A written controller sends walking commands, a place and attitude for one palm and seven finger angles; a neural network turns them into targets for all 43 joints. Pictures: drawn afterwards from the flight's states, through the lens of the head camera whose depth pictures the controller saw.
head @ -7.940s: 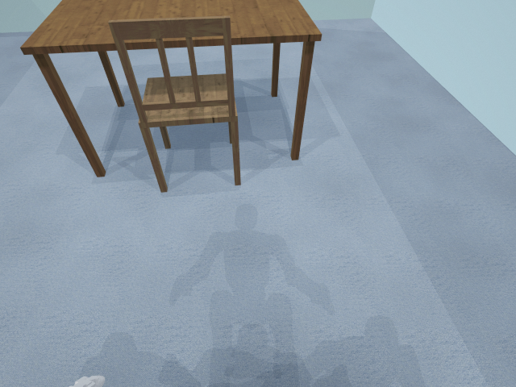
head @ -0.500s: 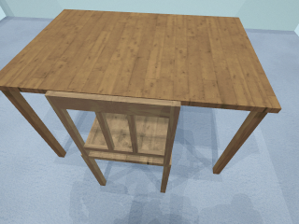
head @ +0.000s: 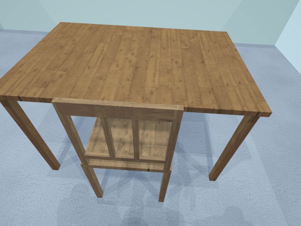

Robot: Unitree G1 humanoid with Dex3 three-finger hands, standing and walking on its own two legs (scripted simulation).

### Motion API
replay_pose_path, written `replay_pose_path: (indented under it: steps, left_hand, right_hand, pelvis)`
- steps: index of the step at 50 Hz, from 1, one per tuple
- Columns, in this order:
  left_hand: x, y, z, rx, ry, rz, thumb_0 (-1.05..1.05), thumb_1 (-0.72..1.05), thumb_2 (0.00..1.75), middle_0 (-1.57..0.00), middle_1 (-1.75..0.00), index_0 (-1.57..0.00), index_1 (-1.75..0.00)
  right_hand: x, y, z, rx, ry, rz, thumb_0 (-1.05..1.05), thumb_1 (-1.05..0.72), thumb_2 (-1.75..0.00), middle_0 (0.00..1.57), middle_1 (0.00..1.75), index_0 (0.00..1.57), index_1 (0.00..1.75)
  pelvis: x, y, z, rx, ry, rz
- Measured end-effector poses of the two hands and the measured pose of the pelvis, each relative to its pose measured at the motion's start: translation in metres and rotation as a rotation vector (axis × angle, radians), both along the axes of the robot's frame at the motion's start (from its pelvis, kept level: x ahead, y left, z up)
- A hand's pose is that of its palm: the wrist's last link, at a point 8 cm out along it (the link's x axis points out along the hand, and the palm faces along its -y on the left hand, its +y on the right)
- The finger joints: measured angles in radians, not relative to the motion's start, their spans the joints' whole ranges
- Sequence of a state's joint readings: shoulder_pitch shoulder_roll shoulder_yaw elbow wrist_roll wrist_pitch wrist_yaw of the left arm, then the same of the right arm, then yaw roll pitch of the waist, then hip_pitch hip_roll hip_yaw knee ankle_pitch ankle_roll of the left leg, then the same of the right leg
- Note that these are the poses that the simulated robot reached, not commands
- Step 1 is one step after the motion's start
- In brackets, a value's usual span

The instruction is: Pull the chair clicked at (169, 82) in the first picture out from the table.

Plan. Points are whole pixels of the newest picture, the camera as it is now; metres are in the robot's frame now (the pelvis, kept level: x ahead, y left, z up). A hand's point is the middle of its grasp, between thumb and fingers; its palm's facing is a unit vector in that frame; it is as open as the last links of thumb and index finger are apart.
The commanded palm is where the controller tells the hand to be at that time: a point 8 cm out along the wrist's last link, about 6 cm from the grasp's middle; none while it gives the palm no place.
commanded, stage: come to a stop and stand still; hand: left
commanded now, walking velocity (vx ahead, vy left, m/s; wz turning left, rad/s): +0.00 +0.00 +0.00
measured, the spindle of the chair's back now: (109, 138) +0.45 +0.18 -0.11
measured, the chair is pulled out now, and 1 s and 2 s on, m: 0.00 0.00 0.00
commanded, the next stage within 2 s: look again from close up in 0.12 s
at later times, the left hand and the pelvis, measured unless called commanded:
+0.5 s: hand out of the picture +0.01 +0.16 -0.17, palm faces -0.01 -0.99 -0.17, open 7.4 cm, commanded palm none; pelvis +0.02 +0.00 +0.00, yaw -1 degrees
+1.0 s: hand out of the picture +0.03 +0.16 -0.17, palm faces -0.02 -0.98 -0.19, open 7.4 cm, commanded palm none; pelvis +0.02 -0.01 +0.01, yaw -2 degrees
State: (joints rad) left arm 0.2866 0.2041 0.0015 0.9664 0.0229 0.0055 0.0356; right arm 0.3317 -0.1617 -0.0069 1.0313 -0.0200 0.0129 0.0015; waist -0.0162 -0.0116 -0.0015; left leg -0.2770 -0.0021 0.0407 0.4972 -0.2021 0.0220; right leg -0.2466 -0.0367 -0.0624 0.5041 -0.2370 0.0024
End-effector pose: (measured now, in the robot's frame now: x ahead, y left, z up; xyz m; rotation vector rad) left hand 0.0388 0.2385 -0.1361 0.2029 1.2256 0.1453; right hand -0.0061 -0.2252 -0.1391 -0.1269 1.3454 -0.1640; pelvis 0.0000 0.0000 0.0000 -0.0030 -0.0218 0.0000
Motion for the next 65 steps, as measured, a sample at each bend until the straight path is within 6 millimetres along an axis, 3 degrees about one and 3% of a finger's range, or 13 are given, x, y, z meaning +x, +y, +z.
replay_pose_path:
  steps: [7,18,31,47,65]
  left_hand:
    - [-0.014,0.002,0.000,-0.001,0.055,0.006,0.00,0.91,0.90,-0.20,-0.30,-0.20,-0.30]
    - [-0.035,-0.017,-0.005,-0.043,0.141,0.023,0.00,0.91,0.90,-0.20,-0.30,-0.20,-0.30]
    - [-0.029,-0.029,-0.006,-0.059,0.147,0.018,0.00,0.91,0.90,-0.20,-0.30,-0.20,-0.30]
    - [-0.015,-0.027,-0.003,-0.039,0.126,0.004,0.00,0.91,0.90,-0.20,-0.30,-0.20,-0.30]
    - [-0.021,-0.035,-0.003,-0.052,0.147,-0.001,0.00,0.91,0.90,-0.20,-0.30,-0.20,-0.30]
  right_hand:
    - [-0.006,0.008,-0.002,0.019,0.028,-0.009,0.00,-0.91,-0.90,0.20,0.30,0.20,0.30]
    - [0.018,0.006,-0.001,0.015,0.002,-0.002,0.01,-0.92,-0.90,0.20,0.30,0.20,0.30]
    - [0.036,-0.005,0.002,-0.003,-0.016,-0.002,0.00,-0.93,-0.90,0.20,0.30,0.20,0.30]
    - [0.022,-0.002,-0.001,0.019,0.027,-0.020,0.00,-0.92,-0.90,0.20,0.30,0.20,0.30]
    - [0.010,0.002,-0.002,0.034,0.052,-0.043,0.00,-0.91,-0.90,0.20,0.30,0.20,0.30]
  pelvis:
    - [0.003,0.003,0.002,0.002,0.006,-0.004]
    - [0.013,0.002,0.004,0.006,0.001,-0.017]
    - [0.021,-0.005,0.005,0.006,-0.007,-0.025]
    - [0.024,-0.010,0.006,0.007,-0.006,-0.029]
    - [0.023,-0.012,0.006,0.007,0.000,-0.038]
